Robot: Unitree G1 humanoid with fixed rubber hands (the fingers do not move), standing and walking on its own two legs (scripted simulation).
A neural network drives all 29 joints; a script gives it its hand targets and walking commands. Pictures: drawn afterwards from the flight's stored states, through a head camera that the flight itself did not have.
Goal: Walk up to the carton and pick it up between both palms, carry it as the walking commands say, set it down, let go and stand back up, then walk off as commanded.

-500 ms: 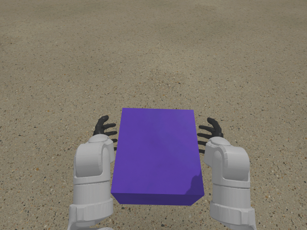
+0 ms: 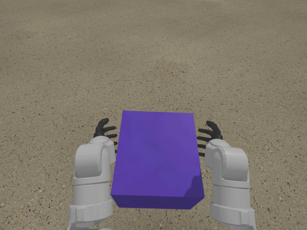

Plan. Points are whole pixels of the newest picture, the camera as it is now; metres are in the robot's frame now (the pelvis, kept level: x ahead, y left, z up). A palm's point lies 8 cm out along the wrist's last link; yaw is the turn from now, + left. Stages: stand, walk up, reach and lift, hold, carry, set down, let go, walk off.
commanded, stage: carry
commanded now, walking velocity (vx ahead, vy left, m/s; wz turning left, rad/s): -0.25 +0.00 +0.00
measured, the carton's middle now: (156, 159) +0.32 -0.01 -0.01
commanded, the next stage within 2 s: none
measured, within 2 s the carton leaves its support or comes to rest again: neither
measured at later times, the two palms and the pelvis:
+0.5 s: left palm out of the picture +0.08 +0.16 +0.09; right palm out of the picture +0.09 -0.12 +0.08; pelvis -0.22 +0.01 +0.00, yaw +0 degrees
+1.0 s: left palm out of the picture -0.15 +0.19 +0.08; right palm out of the picture -0.12 -0.09 +0.08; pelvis -0.44 +0.03 -0.01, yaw +0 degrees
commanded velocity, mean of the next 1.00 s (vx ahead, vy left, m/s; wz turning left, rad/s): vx -0.23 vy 0.00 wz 0.00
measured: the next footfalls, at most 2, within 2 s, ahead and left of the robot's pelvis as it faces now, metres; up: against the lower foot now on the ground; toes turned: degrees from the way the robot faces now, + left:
left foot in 0.10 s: -0.03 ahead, +0.14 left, +0.00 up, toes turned +5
right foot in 0.42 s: -0.16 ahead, -0.10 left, +0.00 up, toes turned -4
